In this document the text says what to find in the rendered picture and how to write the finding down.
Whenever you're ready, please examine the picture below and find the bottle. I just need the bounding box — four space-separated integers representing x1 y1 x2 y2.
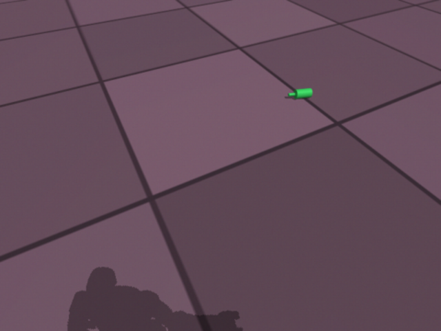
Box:
288 88 312 99

